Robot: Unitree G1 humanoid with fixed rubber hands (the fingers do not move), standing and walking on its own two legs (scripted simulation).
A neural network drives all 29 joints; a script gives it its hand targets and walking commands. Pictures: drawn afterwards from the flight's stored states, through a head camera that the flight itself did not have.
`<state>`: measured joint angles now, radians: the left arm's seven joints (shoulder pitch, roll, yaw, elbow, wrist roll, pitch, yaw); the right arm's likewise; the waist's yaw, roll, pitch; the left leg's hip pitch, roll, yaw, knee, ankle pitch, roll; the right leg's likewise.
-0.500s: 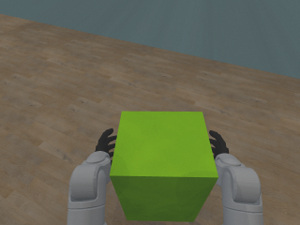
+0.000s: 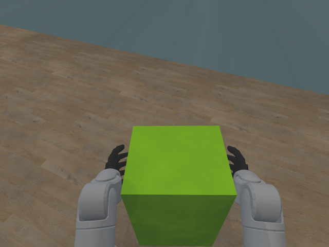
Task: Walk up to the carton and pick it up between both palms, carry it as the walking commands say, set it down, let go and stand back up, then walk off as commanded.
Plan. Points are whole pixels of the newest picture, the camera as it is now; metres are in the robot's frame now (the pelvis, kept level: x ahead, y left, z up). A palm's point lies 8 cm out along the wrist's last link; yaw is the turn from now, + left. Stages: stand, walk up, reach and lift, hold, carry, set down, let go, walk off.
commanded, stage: carry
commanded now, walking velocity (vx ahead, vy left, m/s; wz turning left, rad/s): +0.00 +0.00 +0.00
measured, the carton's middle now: (175, 190) +0.27 +0.00 +0.02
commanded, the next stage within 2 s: none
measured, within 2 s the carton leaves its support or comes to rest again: neither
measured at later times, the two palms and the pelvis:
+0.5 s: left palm (109, 193) +0.23 +0.14 +0.09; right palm (246, 194) +0.23 -0.15 +0.08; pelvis -0.04 +0.00 +0.01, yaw +0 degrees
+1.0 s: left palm (111, 198) +0.22 +0.13 +0.08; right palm (252, 201) +0.22 -0.15 +0.08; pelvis -0.06 -0.01 +0.01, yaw +0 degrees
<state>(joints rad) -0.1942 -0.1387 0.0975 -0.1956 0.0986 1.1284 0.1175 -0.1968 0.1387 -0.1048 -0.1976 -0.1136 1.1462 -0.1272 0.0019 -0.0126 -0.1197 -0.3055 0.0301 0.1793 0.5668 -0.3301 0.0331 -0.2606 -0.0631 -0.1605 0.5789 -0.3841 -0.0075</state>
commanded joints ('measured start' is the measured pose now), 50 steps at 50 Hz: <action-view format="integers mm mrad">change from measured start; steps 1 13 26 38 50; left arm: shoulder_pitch -452 -479 -472 -467 -480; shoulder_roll -935 -918 -909 -920 -920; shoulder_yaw -660 -611 -619 -637 -598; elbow -62 27 10 -23 30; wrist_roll -350 -316 -329 -347 -322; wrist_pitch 2 -39 -29 -11 -34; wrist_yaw -247 -248 -246 -244 -247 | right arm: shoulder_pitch -502 -528 -515 -513 -526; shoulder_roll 898 883 872 878 875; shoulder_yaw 664 614 619 637 599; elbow -98 -14 -41 -84 -32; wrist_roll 371 334 340 361 335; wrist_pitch -16 -59 -50 -31 -53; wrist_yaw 255 256 254 254 258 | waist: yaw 3 4 5 6 9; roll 3 6 8 6 3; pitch -266 -208 -214 -225 -213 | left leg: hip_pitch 146 109 102 101 88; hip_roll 126 125 125 125 122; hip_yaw -119 -129 -134 -138 -138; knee -54 -121 -140 -144 -147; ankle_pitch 456 309 264 261 243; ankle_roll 7 4 4 4 4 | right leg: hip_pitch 73 37 24 23 16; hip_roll -112 -104 -105 -106 -104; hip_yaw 94 102 106 110 116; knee -61 -133 -150 -152 -160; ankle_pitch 452 279 238 241 236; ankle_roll -11 -17 -22 -27 -32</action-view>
